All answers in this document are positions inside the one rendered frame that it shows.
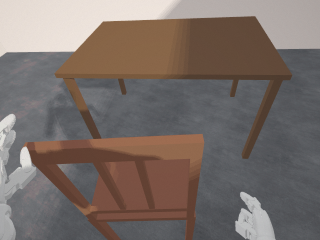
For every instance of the left robot forearm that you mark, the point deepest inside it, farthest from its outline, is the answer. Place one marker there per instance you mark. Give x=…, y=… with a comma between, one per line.
x=7, y=229

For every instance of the table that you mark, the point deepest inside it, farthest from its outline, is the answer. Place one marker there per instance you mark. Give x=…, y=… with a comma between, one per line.
x=215, y=48

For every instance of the right robot hand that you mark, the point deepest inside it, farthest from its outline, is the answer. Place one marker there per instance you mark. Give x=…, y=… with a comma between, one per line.
x=257, y=224

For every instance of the left robot hand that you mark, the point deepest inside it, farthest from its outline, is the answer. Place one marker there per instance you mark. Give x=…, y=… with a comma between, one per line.
x=22, y=175

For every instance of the chair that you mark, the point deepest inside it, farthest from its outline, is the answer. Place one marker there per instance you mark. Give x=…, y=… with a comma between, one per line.
x=143, y=178

